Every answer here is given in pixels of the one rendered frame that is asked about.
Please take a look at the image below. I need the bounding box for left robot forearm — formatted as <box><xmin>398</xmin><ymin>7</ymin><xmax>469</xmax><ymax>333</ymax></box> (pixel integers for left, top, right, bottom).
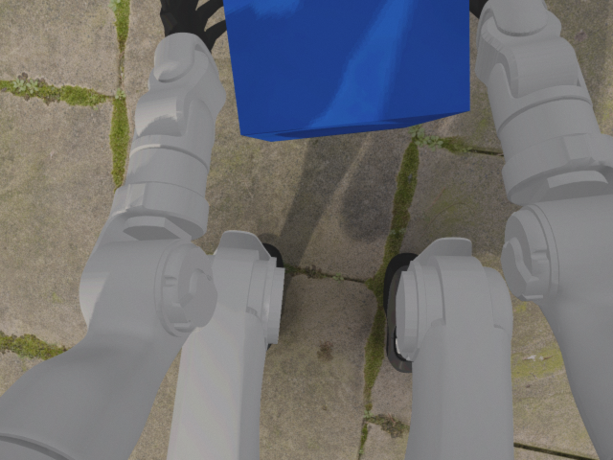
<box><xmin>79</xmin><ymin>33</ymin><xmax>226</xmax><ymax>312</ymax></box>

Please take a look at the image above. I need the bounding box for robot left shin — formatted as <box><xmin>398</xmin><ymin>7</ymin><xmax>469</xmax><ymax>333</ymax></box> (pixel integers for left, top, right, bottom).
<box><xmin>207</xmin><ymin>230</ymin><xmax>271</xmax><ymax>266</ymax></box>

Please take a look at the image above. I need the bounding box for left robot hand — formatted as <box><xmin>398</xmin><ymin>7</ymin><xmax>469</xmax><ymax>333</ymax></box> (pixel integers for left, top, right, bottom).
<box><xmin>160</xmin><ymin>0</ymin><xmax>227</xmax><ymax>54</ymax></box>

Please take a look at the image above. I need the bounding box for robot right shin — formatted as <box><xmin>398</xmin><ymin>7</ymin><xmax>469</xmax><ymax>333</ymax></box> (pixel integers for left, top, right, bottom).
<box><xmin>396</xmin><ymin>238</ymin><xmax>513</xmax><ymax>361</ymax></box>

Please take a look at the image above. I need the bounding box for robot right upper arm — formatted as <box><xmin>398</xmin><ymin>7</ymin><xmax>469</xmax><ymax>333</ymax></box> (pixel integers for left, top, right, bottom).
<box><xmin>501</xmin><ymin>194</ymin><xmax>613</xmax><ymax>460</ymax></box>

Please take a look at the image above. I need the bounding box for right robot hand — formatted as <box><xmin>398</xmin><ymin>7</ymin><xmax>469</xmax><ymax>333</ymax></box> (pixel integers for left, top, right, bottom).
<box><xmin>469</xmin><ymin>0</ymin><xmax>488</xmax><ymax>19</ymax></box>

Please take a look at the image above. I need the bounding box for robot shin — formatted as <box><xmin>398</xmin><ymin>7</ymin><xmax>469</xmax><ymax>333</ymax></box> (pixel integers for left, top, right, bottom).
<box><xmin>396</xmin><ymin>238</ymin><xmax>513</xmax><ymax>361</ymax></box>
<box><xmin>207</xmin><ymin>230</ymin><xmax>271</xmax><ymax>266</ymax></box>

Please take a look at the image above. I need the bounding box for robot left upper arm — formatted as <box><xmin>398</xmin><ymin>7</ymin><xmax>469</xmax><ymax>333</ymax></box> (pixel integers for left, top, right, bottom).
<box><xmin>0</xmin><ymin>239</ymin><xmax>217</xmax><ymax>460</ymax></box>

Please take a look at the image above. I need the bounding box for carton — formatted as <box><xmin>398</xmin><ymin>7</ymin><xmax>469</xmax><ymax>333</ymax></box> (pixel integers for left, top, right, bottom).
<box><xmin>223</xmin><ymin>0</ymin><xmax>470</xmax><ymax>142</ymax></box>

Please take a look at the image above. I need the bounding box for right robot forearm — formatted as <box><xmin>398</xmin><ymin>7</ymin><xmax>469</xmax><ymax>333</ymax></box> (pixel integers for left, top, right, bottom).
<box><xmin>475</xmin><ymin>0</ymin><xmax>613</xmax><ymax>206</ymax></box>

